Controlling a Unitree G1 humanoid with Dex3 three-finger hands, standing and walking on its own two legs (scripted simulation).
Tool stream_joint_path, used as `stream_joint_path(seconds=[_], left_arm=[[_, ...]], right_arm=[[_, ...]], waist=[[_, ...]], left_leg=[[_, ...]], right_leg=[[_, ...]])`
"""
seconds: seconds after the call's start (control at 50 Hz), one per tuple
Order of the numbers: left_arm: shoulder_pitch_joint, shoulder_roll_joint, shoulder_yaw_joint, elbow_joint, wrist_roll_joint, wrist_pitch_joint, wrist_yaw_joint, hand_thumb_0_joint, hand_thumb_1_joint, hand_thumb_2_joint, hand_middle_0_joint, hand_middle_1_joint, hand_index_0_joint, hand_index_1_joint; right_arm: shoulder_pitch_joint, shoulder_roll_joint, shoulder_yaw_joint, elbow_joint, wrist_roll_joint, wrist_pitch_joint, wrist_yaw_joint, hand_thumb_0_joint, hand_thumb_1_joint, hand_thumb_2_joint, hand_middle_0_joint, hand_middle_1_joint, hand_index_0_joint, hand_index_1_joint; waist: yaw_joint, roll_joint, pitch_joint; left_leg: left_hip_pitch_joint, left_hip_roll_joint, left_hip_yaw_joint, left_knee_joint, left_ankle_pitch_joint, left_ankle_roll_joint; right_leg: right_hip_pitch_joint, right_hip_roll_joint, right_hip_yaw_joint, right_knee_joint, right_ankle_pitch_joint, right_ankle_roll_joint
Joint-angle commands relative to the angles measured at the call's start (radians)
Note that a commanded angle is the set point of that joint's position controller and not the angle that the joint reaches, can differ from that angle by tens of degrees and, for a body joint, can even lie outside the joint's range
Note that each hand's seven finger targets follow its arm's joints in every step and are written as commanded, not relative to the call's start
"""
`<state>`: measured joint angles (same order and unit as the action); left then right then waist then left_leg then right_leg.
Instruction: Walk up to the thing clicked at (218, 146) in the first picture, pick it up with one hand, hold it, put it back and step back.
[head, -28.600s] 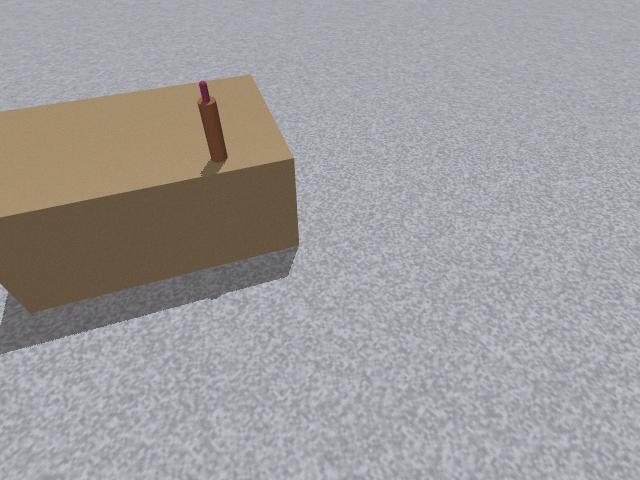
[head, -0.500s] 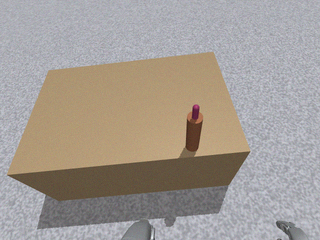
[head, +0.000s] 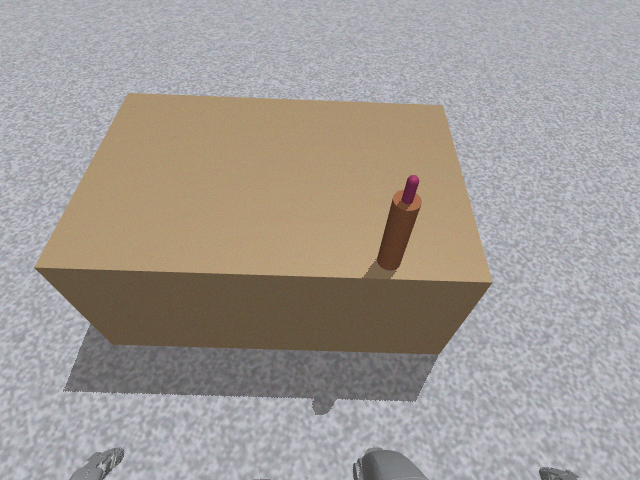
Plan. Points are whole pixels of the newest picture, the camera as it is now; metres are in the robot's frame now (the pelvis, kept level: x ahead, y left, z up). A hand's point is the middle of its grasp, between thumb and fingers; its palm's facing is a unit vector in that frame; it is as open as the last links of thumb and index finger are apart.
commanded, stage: step back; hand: right
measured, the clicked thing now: (399, 224) +0.62 -0.17 -0.17
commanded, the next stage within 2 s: none
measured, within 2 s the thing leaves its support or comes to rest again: neither
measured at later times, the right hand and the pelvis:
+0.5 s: hand out of the picture -0.09 -0.27 -0.15, palm faces +0.02 +0.93 -0.37, open 7.4 cm; pelvis -0.15 +0.01 +0.01, yaw -3 degrees
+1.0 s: hand out of the picture -0.19 -0.22 -0.13, palm faces +0.04 +0.92 -0.40, open 7.4 cm; pelvis -0.31 +0.05 +0.00, yaw -7 degrees
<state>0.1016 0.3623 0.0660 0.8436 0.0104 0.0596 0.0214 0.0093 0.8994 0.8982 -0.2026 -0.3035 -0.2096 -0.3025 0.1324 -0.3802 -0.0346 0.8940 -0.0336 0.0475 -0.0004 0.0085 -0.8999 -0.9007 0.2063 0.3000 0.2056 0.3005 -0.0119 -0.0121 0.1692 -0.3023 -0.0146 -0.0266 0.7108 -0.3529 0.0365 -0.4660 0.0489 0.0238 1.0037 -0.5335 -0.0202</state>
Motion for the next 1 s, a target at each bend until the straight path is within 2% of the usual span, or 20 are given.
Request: stream_joint_path(seconds=[0.0, 0.06, 0.16, 0.22, 0.24, 0.26, 0.28, 0.3, 0.36, 0.46, 0.52, 0.56, 0.58, 0.6, 0.62, 0.64, 0.66, 0.72, 0.88, 0.98], left_arm=[[0.057, 0.198, 0.074, -0.057, -0.011, -0.027, 0.013, 0.000, 0.900, 0.900, -0.200, -0.300, -0.200, -0.300], [0.101, 0.192, 0.073, -0.042, -0.006, -0.036, 0.008, 0.000, 0.900, 0.900, -0.200, -0.300, -0.200, -0.300], [0.094, 0.183, 0.058, -0.053, -0.001, -0.066, 0.011, 0.000, 0.900, 0.900, -0.200, -0.300, -0.200, -0.300], [0.213, 0.192, 0.060, 0.012, 0.015, -0.078, 0.013, 0.000, 0.900, 0.900, -0.200, -0.300, -0.200, -0.300], [0.214, 0.246, 0.074, 0.007, 0.031, -0.082, 0.013, 0.000, 0.900, 0.900, -0.200, -0.300, -0.200, -0.300], [0.189, 0.323, 0.097, -0.015, 0.036, -0.082, 0.009, 0.000, 0.900, 0.900, -0.200, -0.300, -0.200, -0.300], [0.097, 0.435, 0.113, -0.061, 0.042, -0.072, 0.008, 0.000, 0.900, 0.900, -0.200, -0.300, -0.200, -0.300], [0.018, 0.410, 0.111, -0.088, 0.033, -0.076, 0.017, 0.000, 0.900, 0.900, -0.200, -0.300, -0.200, -0.300], [-0.052, 0.268, 0.082, -0.104, 0.027, -0.073, 0.021, 0.000, 0.900, 0.900, -0.200, -0.300, -0.200, -0.300], [0.105, 0.254, 0.081, -0.088, 0.033, -0.058, 0.028, 0.000, 0.900, 0.900, -0.200, -0.300, -0.200, -0.300], [0.073, 0.276, 0.083, -0.104, 0.024, -0.047, 0.035, 0.000, 0.900, 0.900, -0.200, -0.300, -0.200, -0.300], [0.014, 0.285, 0.077, -0.121, 0.009, -0.035, 0.033, 0.000, 0.900, 0.900, -0.200, -0.300, -0.200, -0.300], [0.003, 0.266, 0.064, -0.126, 0.002, -0.025, 0.028, 0.000, 0.900, 0.900, -0.200, -0.300, -0.200, -0.300], [0.054, 0.220, 0.048, -0.129, -0.003, -0.018, 0.026, 0.000, 0.900, 0.900, -0.200, -0.300, -0.200, -0.300], [0.046, 0.180, 0.041, -0.133, -0.010, -0.020, 0.032, 0.000, 0.900, 0.900, -0.200, -0.300, -0.200, -0.300], [-0.033, 0.230, 0.060, -0.135, 0.005, -0.019, 0.050, 0.000, 0.900, 0.900, -0.200, -0.300, -0.200, -0.300], [-0.056, 0.252, 0.066, -0.113, 0.007, -0.019, 0.050, 0.000, 0.900, 0.900, -0.200, -0.300, -0.200, -0.300], [0.074, 0.230, 0.060, -0.064, -0.016, -0.017, 0.035, 0.000, 0.900, 0.900, -0.200, -0.300, -0.200, -0.300], [0.066, 0.193, 0.039, -0.080, 0.007, -0.052, 0.022, 0.000, 0.900, 0.900, -0.200, -0.300, -0.200, -0.300], [0.194, 0.209, 0.049, 0.001, 0.026, -0.059, 0.012, 0.000, 0.900, 0.900, -0.200, -0.300, -0.200, -0.300]], right_arm=[[-0.105, -0.241, -0.063, -0.104, -0.011, -0.022, -0.024, 0.000, -0.900, -0.900, 0.200, 0.300, 0.200, 0.300], [-0.082, -0.221, -0.061, -0.110, -0.004, -0.022, -0.022, 0.000, -0.900, -0.900, 0.200, 0.300, 0.200, 0.300], [-0.009, -0.233, -0.075, -0.104, -0.001, -0.009, -0.018, 0.000, -0.900, -0.900, 0.200, 0.300, 0.200, 0.300], [-0.049, -0.255, -0.083, -0.110, 0.020, 0.014, -0.012, 0.000, -0.900, -0.900, 0.200, 0.300, 0.200, 0.300], [-0.052, -0.214, -0.072, -0.117, 0.028, 0.015, -0.008, 0.000, -0.900, -0.900, 0.200, 0.300, 0.200, 0.300], [-0.050, -0.166, -0.055, -0.133, 0.030, 0.015, -0.004, 0.000, -0.900, -0.900, 0.200, 0.300, 0.200, 0.300], [-0.111, -0.196, -0.072, -0.148, 0.018, 0.022, -0.017, 0.000, -0.900, -0.900, 0.200, 0.300, 0.200, 0.300], [-0.090, -0.239, -0.092, -0.132, 0.021, 0.023, -0.021, 0.000, -0.900, -0.900, 0.200, 0.300, 0.200, 0.300], [0.016, -0.203, -0.077, -0.070, 0.037, 0.012, -0.012, 0.000, -0.900, -0.900, 0.200, 0.300, 0.200, 0.300], [-0.018, -0.175, -0.052, -0.096, 0.027, -0.007, -0.027, 0.000, -0.900, -0.900, 0.200, 0.300, 0.200, 0.300], [0.024, -0.180, -0.059, -0.092, 0.015, -0.011, -0.027, 0.000, -0.900, -0.900, 0.200, 0.300, 0.200, 0.300], [0.129, -0.188, -0.073, -0.052, 0.007, -0.015, -0.023, 0.000, -0.900, -0.900, 0.200, 0.300, 0.200, 0.300], [0.152, -0.197, -0.085, -0.033, 0.004, -0.020, -0.022, 0.000, -0.900, -0.900, 0.200, 0.300, 0.200, 0.300], [0.116, -0.255, -0.102, -0.044, -0.012, -0.021, -0.020, 0.000, -0.900, -0.900, 0.200, 0.300, 0.200, 0.300], [0.072, -0.329, -0.107, -0.068, -0.017, -0.018, -0.011, 0.000, -0.900, -0.900, 0.200, 0.300, 0.200, 0.300], [0.070, -0.399, -0.117, -0.085, -0.014, -0.014, -0.005, 0.000, -0.900, -0.900, 0.200, 0.300, 0.200, 0.300], [0.038, -0.361, -0.112, -0.080, -0.010, -0.018, -0.010, 0.000, -0.900, -0.900, 0.200, 0.300, 0.200, 0.300], [-0.099, -0.233, -0.070, -0.115, -0.014, -0.022, -0.023, 0.000, -0.900, -0.900, 0.200, 0.300, 0.200, 0.300], [0.028, -0.233, -0.079, -0.106, 0.004, -0.009, -0.021, 0.000, -0.900, -0.900, 0.200, 0.300, 0.200, 0.300], [-0.061, -0.252, -0.078, -0.119, 0.020, 0.014, -0.012, 0.000, -0.900, -0.900, 0.200, 0.300, 0.200, 0.300]], waist=[[0.044, 0.146, -0.106], [0.031, 0.150, -0.126], [-0.027, 0.190, -0.245], [0.023, 0.169, -0.300], [0.028, 0.057, -0.276], [0.026, -0.205, -0.219], [0.086, -0.318, -0.148], [0.046, -0.267, -0.082], [-0.028, -0.075, -0.127], [0.075, -0.154, -0.186], [0.057, -0.225, -0.220], [0.003, -0.229, -0.266], [-0.012, -0.158, -0.265], [0.014, 0.022, -0.272], [0.020, 0.252, -0.247], [-0.053, 0.294, -0.236], [-0.047, 0.246, -0.168], [0.057, 0.173, -0.137], [-0.022, 0.193, -0.257], [0.044, 0.142, -0.328]], left_leg=[[-0.082, 0.267, -0.231, -0.342, 0.373, 0.202], [0.044, 0.233, -0.197, -0.299, 0.322, 0.199], [0.263, 0.242, -0.177, -0.192, 0.465, 0.197], [0.145, 0.207, -0.142, -0.120, 0.339, 0.131], [-0.043, 0.156, -0.121, -0.052, 0.180, 0.066], [-0.250, 0.008, -0.036, 0.090, -0.095, -0.004], [-0.203, -0.051, -0.104, 0.347, -0.248, -0.046], [-0.149, -0.006, -0.207, 0.477, -0.218, -0.047], [-0.178, -0.122, -0.174, 0.528, -0.092, -0.037], [-0.256, -0.077, -0.098, 0.282, -0.165, -0.071], [-0.147, -0.001, -0.053, 0.047, -0.185, -0.055], [0.021, 0.012, -0.013, -0.222, 0.003, -0.028], [0.093, 0.000, 0.002, -0.333, 0.180, -0.023], [0.192, 0.132, -0.209, -0.330, 0.371, 0.013], [0.234, 0.302, -0.435, -0.329, 0.555, 0.110], [0.042, 0.400, -0.527, -0.363, 0.499, 0.242], [-0.062, 0.392, -0.519, -0.393, 0.428, 0.256], [0.027, 0.217, -0.190, -0.294, 0.531, 0.151], [0.318, 0.264, -0.190, -0.197, 0.636, 0.218], [0.129, 0.222, -0.158, -0.142, 0.361, 0.114]], right_leg=[[-0.010, 0.066, 0.135, 0.336, 0.006, -0.006], [-0.009, 0.027, 0.092, 0.177, 0.037, 0.038], [0.067, -0.040, 0.022, -0.315, 0.045, 0.054], [0.298, -0.018, -0.047, -0.655, 0.330, 0.026], [0.365, -0.103, 0.123, -0.622, 0.321, -0.010], [0.354, -0.283, 0.411, -0.672, 0.259, -0.081], [0.082, -0.483, 0.595, -0.734, 0.256, -0.279], [-0.046, -0.500, 0.601, -0.741, 0.257, -0.291], [0.130, -0.260, 0.170, -0.577, 0.592, -0.148], [0.421, -0.260, 0.170, -0.487, 0.707, -0.156], [0.428, -0.321, 0.202, -0.439, 0.792, -0.169], [0.363, -0.293, 0.167, -0.344, 0.802, -0.132], [0.303, -0.245, 0.130, -0.290, 0.713, -0.092], [0.131, -0.143, 0.070, -0.160, 0.466, -0.034], [-0.083, 0.031, -0.011, -0.008, -0.075, 0.002], [-0.002, 0.038, 0.111, 0.143, -0.189, 0.014], [0.036, 0.038, 0.162, 0.238, -0.143, 0.007], [-0.061, 0.062, 0.173, 0.350, 0.042, 0.004], [0.029, -0.039, 0.044, -0.188, 0.019, 0.063], [0.316, -0.036, -0.013, -0.604, 0.320, -0.008]])
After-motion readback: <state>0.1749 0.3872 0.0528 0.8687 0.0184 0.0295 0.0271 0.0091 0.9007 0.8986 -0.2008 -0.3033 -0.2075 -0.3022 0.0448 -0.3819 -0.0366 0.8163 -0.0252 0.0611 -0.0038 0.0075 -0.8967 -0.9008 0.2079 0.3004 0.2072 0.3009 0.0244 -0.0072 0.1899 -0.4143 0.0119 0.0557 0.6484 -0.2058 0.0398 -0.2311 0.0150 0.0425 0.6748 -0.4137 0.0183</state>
